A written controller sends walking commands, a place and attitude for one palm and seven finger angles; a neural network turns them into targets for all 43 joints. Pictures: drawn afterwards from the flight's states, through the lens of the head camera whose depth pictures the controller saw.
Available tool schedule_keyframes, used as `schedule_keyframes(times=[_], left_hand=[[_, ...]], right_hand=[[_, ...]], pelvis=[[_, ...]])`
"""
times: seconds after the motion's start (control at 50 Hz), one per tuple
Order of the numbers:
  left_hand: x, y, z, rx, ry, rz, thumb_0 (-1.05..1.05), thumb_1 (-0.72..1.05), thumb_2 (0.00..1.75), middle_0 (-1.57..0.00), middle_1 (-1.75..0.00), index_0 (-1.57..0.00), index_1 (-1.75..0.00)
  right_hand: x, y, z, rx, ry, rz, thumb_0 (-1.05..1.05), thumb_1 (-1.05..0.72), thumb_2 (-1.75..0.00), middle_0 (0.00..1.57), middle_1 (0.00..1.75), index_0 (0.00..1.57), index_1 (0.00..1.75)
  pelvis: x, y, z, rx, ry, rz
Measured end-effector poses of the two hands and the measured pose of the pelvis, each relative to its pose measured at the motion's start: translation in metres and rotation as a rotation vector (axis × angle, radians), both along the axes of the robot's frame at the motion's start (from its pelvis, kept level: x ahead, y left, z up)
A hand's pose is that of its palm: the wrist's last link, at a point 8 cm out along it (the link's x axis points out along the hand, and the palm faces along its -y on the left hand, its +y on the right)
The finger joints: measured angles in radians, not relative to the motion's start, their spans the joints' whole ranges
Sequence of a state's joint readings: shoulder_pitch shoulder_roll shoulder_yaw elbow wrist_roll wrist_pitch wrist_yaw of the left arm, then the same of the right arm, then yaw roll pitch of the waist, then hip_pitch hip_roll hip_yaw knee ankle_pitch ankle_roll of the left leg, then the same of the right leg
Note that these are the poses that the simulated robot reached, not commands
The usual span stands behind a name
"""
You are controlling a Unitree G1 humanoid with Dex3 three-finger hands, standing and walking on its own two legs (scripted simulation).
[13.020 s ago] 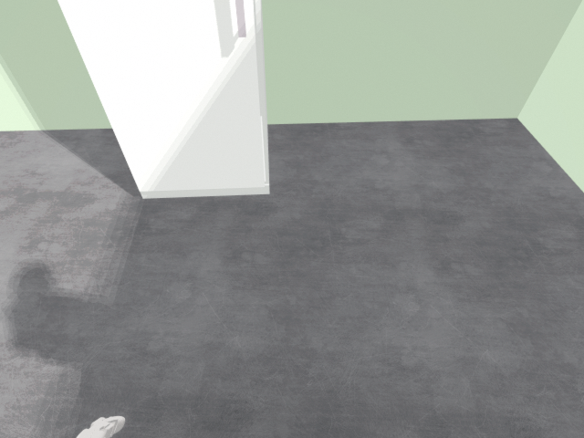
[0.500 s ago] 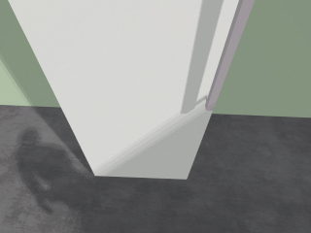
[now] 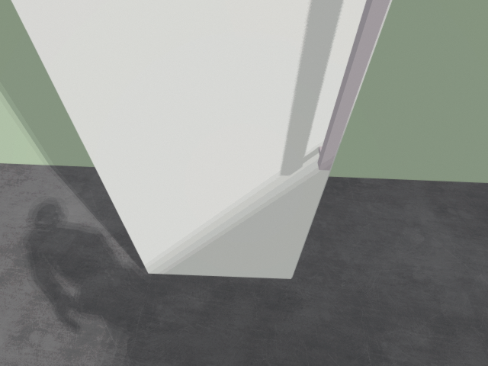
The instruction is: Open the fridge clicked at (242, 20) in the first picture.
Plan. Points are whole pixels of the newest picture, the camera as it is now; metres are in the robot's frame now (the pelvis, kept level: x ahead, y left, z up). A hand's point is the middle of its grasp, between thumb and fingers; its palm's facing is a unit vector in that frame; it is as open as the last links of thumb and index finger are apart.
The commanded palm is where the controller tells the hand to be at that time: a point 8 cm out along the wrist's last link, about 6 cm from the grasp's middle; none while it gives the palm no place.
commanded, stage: shuffle to correct the standing spot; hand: right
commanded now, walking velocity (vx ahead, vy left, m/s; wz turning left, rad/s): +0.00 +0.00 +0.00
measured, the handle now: (350, 69) +0.54 -0.14 +0.24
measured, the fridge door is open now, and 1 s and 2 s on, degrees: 0 0 0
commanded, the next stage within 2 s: come to a stop and stand still in 0.24 s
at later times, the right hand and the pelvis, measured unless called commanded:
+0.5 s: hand out of the picture +0.05 -0.18 -0.19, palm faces +0.03 +0.98 -0.17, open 7.4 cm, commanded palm none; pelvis +0.06 -0.01 -0.01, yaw +0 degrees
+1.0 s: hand out of the picture +0.09 -0.21 -0.18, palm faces +0.06 +0.97 -0.23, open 7.4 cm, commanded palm none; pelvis +0.04 -0.02 -0.01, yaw -2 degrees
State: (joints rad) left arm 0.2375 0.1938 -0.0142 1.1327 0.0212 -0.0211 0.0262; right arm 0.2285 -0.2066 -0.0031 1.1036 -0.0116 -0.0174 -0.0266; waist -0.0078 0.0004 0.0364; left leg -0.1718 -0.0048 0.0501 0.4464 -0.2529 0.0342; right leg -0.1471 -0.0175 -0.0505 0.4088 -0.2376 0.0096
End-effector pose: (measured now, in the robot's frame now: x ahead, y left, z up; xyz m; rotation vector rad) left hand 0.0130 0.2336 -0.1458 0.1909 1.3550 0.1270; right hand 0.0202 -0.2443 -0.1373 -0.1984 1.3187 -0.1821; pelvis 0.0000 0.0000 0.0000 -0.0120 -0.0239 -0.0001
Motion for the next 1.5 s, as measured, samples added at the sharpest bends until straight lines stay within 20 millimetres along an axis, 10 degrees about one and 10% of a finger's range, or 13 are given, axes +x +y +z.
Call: schedule_keyframes(times=[0.38, 0.56, 0.76, 1.02, 1.5], left_hand=[[-0.001, -0.035, -0.005, -0.008, 0.068, 0.045, 0.01, 0.91, 0.90, -0.20, -0.29, -0.20, -0.30], [-0.021, -0.050, -0.008, -0.064, 0.230, 0.091, 0.00, 0.91, 0.90, -0.20, -0.29, -0.21, -0.30], [0.049, -0.025, -0.013, 0.001, 0.077, 0.049, 0.01, 0.91, 0.90, -0.20, -0.29, -0.20, -0.30], [0.115, -0.025, 0.004, 0.003, -0.247, -0.008, 0.01, 0.92, 0.90, -0.20, -0.29, -0.20, -0.30], [-0.019, -0.027, -0.008, -0.043, 0.078, 0.030, 0.01, 0.91, 0.90, -0.20, -0.29, -0.20, -0.30]], right_hand=[[-0.023, 0.007, -0.029, 0.098, 0.162, -0.060, 0.00, -0.90, -0.90, 0.20, 0.30, 0.20, 0.29], [0.059, 0.006, -0.020, 0.038, 0.045, -0.039, 0.01, -0.92, -0.90, 0.20, 0.30, 0.20, 0.29], [0.096, -0.001, -0.021, 0.021, -0.080, -0.043, 0.00, -0.91, -0.90, 0.20, 0.30, 0.20, 0.29], [0.053, -0.015, -0.013, 0.010, -0.065, -0.023, 0.00, -0.91, -0.89, 0.20, 0.30, 0.20, 0.29], [-0.018, 0.004, -0.004, 0.030, 0.065, -0.060, 0.00, -0.90, -0.90, 0.20, 0.30, 0.20, 0.29]], pelvis=[[0.043, -0.018, -0.014, 0.008, 0.018, 0.011], [0.068, -0.007, -0.014, -0.006, 0.012, -0.021], [0.061, -0.010, -0.016, 0.007, 0.014, -0.053], [0.043, -0.025, -0.014, 0.000, -0.022, -0.029], [0.027, -0.017, -0.004, -0.009, -0.008, -0.033]])
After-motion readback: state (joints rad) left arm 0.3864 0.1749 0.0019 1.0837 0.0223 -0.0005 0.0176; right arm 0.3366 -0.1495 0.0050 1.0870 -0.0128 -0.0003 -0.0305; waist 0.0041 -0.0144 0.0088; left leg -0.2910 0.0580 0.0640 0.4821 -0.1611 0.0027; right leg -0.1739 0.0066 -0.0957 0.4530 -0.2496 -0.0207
